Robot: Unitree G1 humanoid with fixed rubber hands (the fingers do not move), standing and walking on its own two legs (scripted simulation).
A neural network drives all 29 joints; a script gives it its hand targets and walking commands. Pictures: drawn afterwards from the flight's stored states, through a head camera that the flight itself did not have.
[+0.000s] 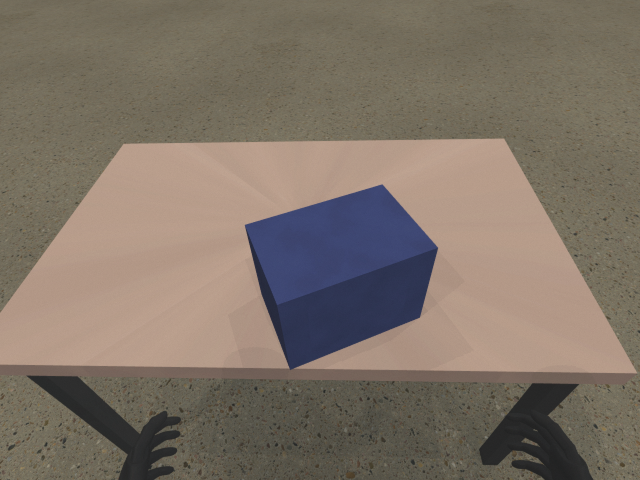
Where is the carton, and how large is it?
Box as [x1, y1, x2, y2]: [245, 184, 437, 369]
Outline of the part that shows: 382,184 245,225 261,293 290,369 419,317 437,247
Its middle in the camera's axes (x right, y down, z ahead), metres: +0.03 +0.06 +0.65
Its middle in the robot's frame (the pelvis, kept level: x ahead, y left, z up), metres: +0.46 -0.01 -0.03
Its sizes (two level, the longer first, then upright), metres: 0.247 0.167 0.183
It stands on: a table, 0.63 m high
